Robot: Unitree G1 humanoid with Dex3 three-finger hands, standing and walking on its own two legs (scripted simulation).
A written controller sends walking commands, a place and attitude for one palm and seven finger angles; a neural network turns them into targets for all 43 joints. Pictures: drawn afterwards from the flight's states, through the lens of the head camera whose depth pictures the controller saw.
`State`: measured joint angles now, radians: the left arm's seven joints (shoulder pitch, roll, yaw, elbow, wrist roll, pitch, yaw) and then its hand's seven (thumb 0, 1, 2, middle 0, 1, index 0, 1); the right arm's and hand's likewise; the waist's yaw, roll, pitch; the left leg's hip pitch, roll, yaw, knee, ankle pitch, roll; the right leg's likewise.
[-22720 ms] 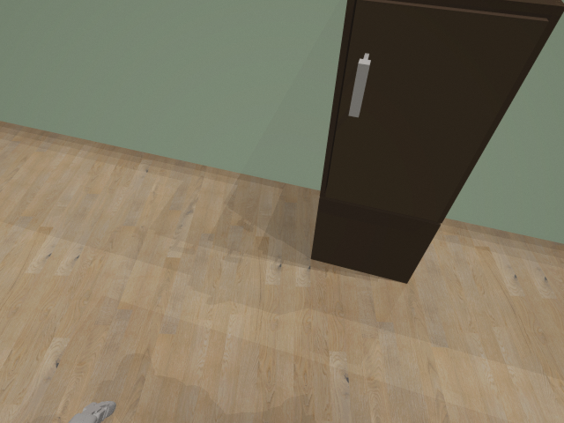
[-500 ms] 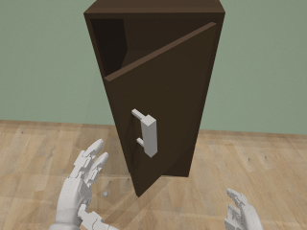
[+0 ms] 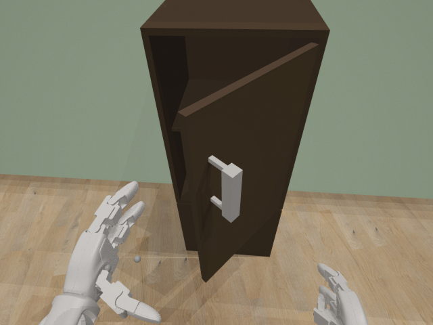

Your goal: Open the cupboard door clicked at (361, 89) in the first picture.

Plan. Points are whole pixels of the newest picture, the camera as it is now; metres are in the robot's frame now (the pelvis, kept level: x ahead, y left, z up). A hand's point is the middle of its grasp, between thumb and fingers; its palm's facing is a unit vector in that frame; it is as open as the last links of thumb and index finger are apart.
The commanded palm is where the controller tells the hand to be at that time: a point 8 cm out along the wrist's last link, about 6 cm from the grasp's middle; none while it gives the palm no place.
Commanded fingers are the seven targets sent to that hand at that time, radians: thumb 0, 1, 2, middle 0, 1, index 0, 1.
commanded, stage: draw the hand back to the body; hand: left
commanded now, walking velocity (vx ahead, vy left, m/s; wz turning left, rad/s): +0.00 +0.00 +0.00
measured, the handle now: (222, 188) +0.34 +0.02 +0.10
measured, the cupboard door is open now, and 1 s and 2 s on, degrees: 50 50 50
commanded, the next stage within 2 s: step back with the hand held close in 1.12 s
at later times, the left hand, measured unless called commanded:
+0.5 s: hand (62, 228) +0.21 +0.24 +0.16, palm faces +0.31 -0.89 -0.35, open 12.0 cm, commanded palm +0.16 +0.28 +0.18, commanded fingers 0.00 0.51 0.74 -0.19 -0.30 -0.19 -0.30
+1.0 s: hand (45, 218) +0.21 +0.26 +0.18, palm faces +0.42 -0.83 -0.38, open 7.6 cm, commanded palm +0.17 +0.30 +0.20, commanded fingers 0.00 0.90 0.90 -0.20 -0.30 -0.20 -0.30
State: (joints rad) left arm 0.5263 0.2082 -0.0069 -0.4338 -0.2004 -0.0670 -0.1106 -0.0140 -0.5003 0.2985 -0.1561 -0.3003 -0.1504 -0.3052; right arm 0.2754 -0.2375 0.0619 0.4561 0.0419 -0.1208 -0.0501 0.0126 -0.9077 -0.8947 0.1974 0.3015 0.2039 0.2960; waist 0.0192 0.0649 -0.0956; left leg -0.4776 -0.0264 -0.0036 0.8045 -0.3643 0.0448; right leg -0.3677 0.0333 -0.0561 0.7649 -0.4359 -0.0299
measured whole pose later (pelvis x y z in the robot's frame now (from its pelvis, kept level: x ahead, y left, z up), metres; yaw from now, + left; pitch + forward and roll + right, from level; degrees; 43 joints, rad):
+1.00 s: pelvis +0.02 +0.00 +0.04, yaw -1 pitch -3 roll +0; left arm 0.48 0.33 0.31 -0.38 -0.08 -0.06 0.10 0.01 0.86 0.88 -0.21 -0.30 -0.21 -0.31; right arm 0.19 -0.24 0.02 0.63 0.00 -0.06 -0.07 0.01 -0.91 -0.89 0.20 0.30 0.20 0.30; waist 0.06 0.05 0.00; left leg -0.15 -0.03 0.01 0.42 -0.22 0.04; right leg -0.04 0.03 -0.03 0.37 -0.27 -0.03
